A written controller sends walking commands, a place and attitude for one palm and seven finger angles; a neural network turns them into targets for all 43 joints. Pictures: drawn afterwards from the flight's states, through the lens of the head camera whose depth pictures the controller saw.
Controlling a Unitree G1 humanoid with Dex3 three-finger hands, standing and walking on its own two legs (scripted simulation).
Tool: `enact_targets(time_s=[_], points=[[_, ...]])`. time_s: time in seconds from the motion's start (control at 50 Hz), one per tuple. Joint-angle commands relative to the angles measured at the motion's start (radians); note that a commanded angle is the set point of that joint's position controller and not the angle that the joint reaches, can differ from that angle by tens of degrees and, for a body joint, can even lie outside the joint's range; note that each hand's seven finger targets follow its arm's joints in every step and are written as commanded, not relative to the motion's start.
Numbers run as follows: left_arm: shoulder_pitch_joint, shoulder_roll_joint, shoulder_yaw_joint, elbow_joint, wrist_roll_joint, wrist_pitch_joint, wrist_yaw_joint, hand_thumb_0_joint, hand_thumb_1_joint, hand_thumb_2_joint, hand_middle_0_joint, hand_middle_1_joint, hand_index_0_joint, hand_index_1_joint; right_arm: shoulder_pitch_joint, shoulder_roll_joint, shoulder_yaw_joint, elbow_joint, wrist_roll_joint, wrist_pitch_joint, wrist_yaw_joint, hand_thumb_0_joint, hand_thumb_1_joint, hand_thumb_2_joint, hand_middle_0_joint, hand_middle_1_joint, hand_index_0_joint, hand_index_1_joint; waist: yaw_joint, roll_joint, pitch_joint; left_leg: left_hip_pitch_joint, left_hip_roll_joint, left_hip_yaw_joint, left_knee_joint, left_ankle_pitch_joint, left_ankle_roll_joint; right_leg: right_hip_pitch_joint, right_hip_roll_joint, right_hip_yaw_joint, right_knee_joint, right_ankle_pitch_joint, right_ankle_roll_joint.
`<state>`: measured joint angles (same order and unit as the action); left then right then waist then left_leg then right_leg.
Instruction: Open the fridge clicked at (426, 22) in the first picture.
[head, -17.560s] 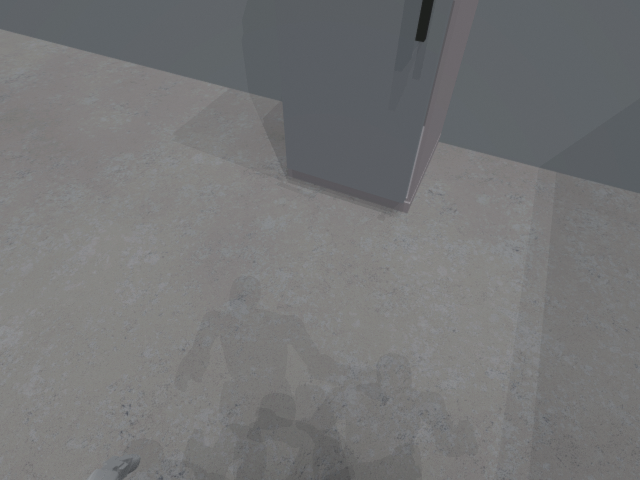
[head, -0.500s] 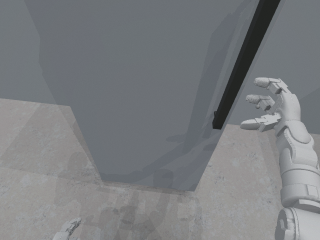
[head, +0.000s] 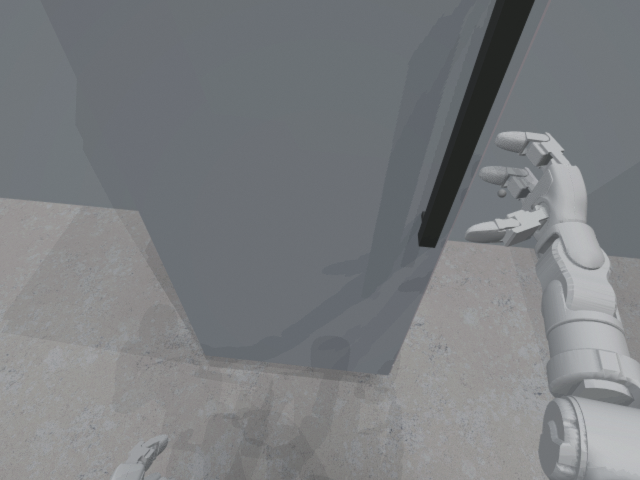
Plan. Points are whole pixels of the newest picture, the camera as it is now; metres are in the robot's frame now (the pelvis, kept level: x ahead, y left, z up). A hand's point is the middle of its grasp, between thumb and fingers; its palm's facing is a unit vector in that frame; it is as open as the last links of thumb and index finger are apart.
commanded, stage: move the hooked fingers beside the handle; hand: right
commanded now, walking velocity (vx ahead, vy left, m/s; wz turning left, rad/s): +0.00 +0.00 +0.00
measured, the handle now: (461, 127) +0.50 -0.12 +0.21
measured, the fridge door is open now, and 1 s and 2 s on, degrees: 0 0 0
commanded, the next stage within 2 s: feel for the door with the fingertips in 0.42 s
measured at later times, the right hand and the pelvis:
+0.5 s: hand (501, 193) +0.44 -0.18 +0.16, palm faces +0.02 +1.00 +0.01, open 14.0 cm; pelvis +0.01 +0.00 +0.00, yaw +1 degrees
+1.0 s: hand (468, 191) +0.44 -0.14 +0.15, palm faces +0.02 +1.00 +0.02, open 13.9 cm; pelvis +0.01 +0.00 +0.00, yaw +0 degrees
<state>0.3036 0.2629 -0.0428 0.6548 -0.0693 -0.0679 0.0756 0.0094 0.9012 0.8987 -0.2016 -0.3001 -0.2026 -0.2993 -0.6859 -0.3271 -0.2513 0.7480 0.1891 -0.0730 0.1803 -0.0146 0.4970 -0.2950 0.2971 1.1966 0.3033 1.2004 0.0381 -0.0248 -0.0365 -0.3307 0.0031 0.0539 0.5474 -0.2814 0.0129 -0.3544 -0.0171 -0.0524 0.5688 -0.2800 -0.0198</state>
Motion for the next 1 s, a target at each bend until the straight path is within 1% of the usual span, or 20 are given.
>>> enact_targets(time_s=[0.0,0.1,0.14,0.22,0.28,0.3,0.36,0.4,0.42,0.46,0.5,0.58,0.64,0.74,0.8,0.82,0.84,0.88,0.92,0.98], points=[[0.007,0.144,0.055,-0.097,-0.001,-0.041,0.003,0.000,0.900,0.900,-0.200,-0.300,-0.200,-0.300,-0.465,-0.218,-0.046,-0.077,-0.003,-0.041,-0.010,0.000,0.500,-0.300,0.300,1.200,0.300,1.200,0.020,0.038,-0.230,0.006,-0.016,-0.018,-0.069,0.184,0.010,0.130,0.005,0.065,-0.068,0.145,-0.017],[0.015,0.138,0.064,-0.129,0.007,-0.039,-0.012,0.000,0.900,0.900,-0.200,-0.300,-0.200,-0.300,-0.451,-0.208,-0.053,-0.171,-0.011,-0.062,-0.020,0.000,0.500,-0.300,0.300,1.200,0.300,1.200,-0.008,-0.013,-0.351,0.051,-0.016,-0.020,-0.036,0.281,0.017,0.183,0.005,0.057,-0.049,0.260,-0.012],[0.011,0.136,0.067,-0.142,0.009,-0.043,-0.018,0.000,0.900,0.900,-0.200,-0.300,-0.200,-0.300,-0.423,-0.210,-0.063,-0.254,-0.003,-0.092,-0.026,0.000,0.500,-0.300,0.300,1.200,0.300,1.200,-0.018,0.008,-0.407,0.082,-0.020,-0.022,-0.028,0.322,0.016,0.216,0.000,0.057,-0.040,0.311,-0.013],[0.017,0.142,0.066,-0.124,0.010,-0.039,-0.010,0.000,0.900,0.900,-0.200,-0.300,-0.200,-0.300,-0.434,-0.259,-0.095,-0.252,0.000,-0.098,-0.037,0.000,0.500,-0.300,0.300,1.200,0.300,1.200,-0.001,0.084,-0.331,0.103,-0.024,-0.027,-0.047,0.313,0.007,0.155,-0.003,0.045,-0.051,0.259,-0.023],[0.011,0.142,0.063,-0.120,0.004,-0.028,-0.002,0.000,0.900,0.900,-0.200,-0.300,-0.200,-0.300,-0.445,-0.287,-0.104,-0.200,-0.022,-0.064,-0.033,0.000,0.500,-0.300,0.300,1.200,0.300,1.200,0.005,0.036,-0.259,0.076,-0.019,-0.033,-0.061,0.270,0.006,0.122,0.005,0.038,-0.068,0.200,-0.025],[0.004,0.137,0.060,-0.126,0.002,-0.026,-0.002,0.000,0.900,0.900,-0.200,-0.300,-0.200,-0.300,-0.453,-0.258,-0.074,-0.215,-0.029,-0.058,-0.028,0.000,0.500,-0.300,0.300,1.200,0.300,1.200,0.005,-0.027,-0.260,0.062,-0.017,-0.034,-0.061,0.261,0.010,0.133,0.008,0.037,-0.069,0.198,-0.022],[0.005,0.132,0.063,-0.130,0.001,-0.029,-0.002,0.000,0.900,0.900,-0.200,-0.300,-0.200,-0.300,-0.458,-0.226,-0.044,-0.253,-0.023,-0.055,-0.012,0.000,0.500,-0.300,0.300,1.200,0.300,1.200,0.009,-0.070,-0.323,0.064,-0.019,-0.032,-0.059,0.291,0.016,0.197,0.007,0.042,-0.055,0.248,-0.020],[0.007,0.133,0.062,-0.128,0.000,-0.034,0.000,0.000,0.900,0.900,-0.200,-0.300,-0.200,-0.300,-0.461,-0.191,-0.024,-0.253,0.000,-0.055,0.003,0.000,0.500,-0.300,0.300,1.200,0.300,1.200,0.016,-0.036,-0.333,0.060,-0.024,-0.026,-0.059,0.297,0.015,0.210,0.004,0.048,-0.052,0.257,-0.018],[0.016,0.134,0.065,-0.125,0.001,-0.035,0.000,0.000,0.900,0.900,-0.200,-0.300,-0.200,-0.300,-0.454,-0.178,-0.019,-0.240,0.014,-0.055,0.009,0.000,0.500,-0.300,0.300,1.200,0.300,1.200,0.026,0.028,-0.331,0.071,-0.025,-0.023,-0.062,0.314,0.012,0.204,0.001,0.048,-0.045,0.268,-0.024],[0.013,0.142,0.067,-0.122,-0.002,-0.037,0.003,0.000,0.900,0.900,-0.200,-0.300,-0.200,-0.300,-0.427,-0.198,-0.048,-0.204,0.030,-0.042,0.018,0.000,0.500,-0.300,0.300,1.200,0.300,1.200,0.017,0.064,-0.315,0.068,-0.026,-0.024,-0.065,0.307,0.008,0.184,0.003,0.045,-0.051,0.242,-0.025],[0.013,0.144,0.066,-0.116,-0.001,-0.032,0.005,0.000,0.900,0.900,-0.200,-0.300,-0.200,-0.300,-0.450,-0.227,-0.064,-0.193,0.022,-0.034,0.015,0.000,0.500,-0.300,0.300,1.200,0.300,1.200,0.019,0.050,-0.294,0.063,-0.021,-0.025,-0.066,0.296,0.007,0.160,0.007,0.044,-0.054,0.224,-0.024],[0.005,0.132,0.066,-0.127,0.003,-0.035,-0.011,0.000,0.900,0.900,-0.200,-0.300,-0.200,-0.300,-0.475,-0.151,0.001,-0.258,-0.001,-0.036,-0.013,0.000,0.500,-0.300,0.300,1.200,0.300,1.200,0.013,-0.042,-0.319,0.031,-0.020,-0.021,-0.048,0.307,0.013,0.205,0.009,0.053,-0.040,0.274,-0.019],[-0.003,0.128,0.068,-0.134,0.005,-0.033,-0.019,0.000,0.900,0.900,-0.200,-0.300,-0.200,-0.300,-0.445,-0.129,0.006,-0.313,0.005,-0.046,-0.035,0.000,0.500,-0.300,0.300,1.200,0.300,1.200,0.009,-0.016,-0.379,0.061,-0.023,-0.019,-0.036,0.360,0.012,0.237,0.006,0.053,-0.027,0.336,-0.016],[-0.017,0.127,0.066,-0.135,0.009,-0.026,-0.018,0.000,0.900,0.900,-0.200,-0.300,-0.200,-0.300,-0.409,-0.158,-0.035,-0.310,-0.004,-0.030,-0.072,0.000,0.500,-0.300,0.300,1.200,0.300,1.200,-0.006,0.063,-0.340,0.106,-0.020,-0.022,-0.038,0.379,0.006,0.176,0.008,0.042,-0.037,0.313,-0.022],[-0.026,0.118,0.062,-0.136,0.009,-0.020,-0.020,0.000,0.900,0.900,-0.200,-0.300,-0.200,-0.300,-0.426,-0.128,-0.003,-0.309,-0.022,-0.015,-0.089,0.000,0.500,-0.300,0.300,1.200,0.300,1.200,0.000,0.023,-0.303,0.086,-0.018,-0.024,-0.044,0.360,0.006,0.167,0.011,0.036,-0.042,0.286,-0.020],[-0.023,0.120,0.063,-0.138,0.012,-0.017,-0.021,0.000,0.900,0.900,-0.200,-0.300,-0.200,-0.300,-0.415,-0.137,-0.012,-0.315,-0.028,-0.015,-0.096,0.000,0.500,-0.300,0.300,1.200,0.300,1.200,-0.005,0.047,-0.312,0.101,-0.018,-0.020,-0.041,0.363,0.009,0.168,0.009,0.041,-0.040,0.300,-0.022],[-0.035,0.114,0.064,-0.147,0.010,-0.019,-0.023,0.000,0.900,0.900,-0.200,-0.300,-0.200,-0.300,-0.405,-0.110,0.002,-0.340,-0.027,-0.014,-0.097,0.000,0.500,-0.300,0.300,1.200,0.300,1.200,-0.010,0.002,-0.331,0.100,-0.017,-0.026,-0.040,0.380,0.009,0.186,0.010,0.033,-0.039,0.316,-0.021],[-0.036,0.111,0.061,-0.142,0.010,-0.018,-0.021,0.000,0.900,0.900,-0.200,-0.300,-0.200,-0.300,-0.434,-0.100,0.015,-0.355,-0.024,-0.015,-0.099,0.000,0.500,-0.300,0.300,1.200,0.300,1.200,-0.003,-0.014,-0.340,0.094,-0.019,-0.026,-0.042,0.375,0.010,0.202,0.011,0.035,-0.037,0.310,-0.017],[-0.019,0.120,0.060,-0.130,0.012,-0.014,-0.017,0.000,0.900,0.900,-0.200,-0.300,-0.200,-0.300,-0.432,-0.115,0.004,-0.287,-0.019,-0.007,-0.098,0.000,0.500,-0.300,0.300,1.200,0.300,1.200,0.013,0.078,-0.297,0.093,-0.021,-0.022,-0.054,0.353,0.006,0.167,0.009,0.040,-0.039,0.278,-0.023],[-0.019,0.122,0.057,-0.123,0.010,-0.008,-0.006,0.000,0.900,0.900,-0.200,-0.300,-0.200,-0.300,-0.495,-0.159,-0.025,-0.228,-0.022,-0.002,-0.094,0.000,0.500,-0.300,0.300,1.200,0.300,1.200,0.022,0.075,-0.268,0.078,-0.017,-0.034,-0.068,0.303,0.000,0.134,0.014,0.035,-0.051,0.207,-0.025]])
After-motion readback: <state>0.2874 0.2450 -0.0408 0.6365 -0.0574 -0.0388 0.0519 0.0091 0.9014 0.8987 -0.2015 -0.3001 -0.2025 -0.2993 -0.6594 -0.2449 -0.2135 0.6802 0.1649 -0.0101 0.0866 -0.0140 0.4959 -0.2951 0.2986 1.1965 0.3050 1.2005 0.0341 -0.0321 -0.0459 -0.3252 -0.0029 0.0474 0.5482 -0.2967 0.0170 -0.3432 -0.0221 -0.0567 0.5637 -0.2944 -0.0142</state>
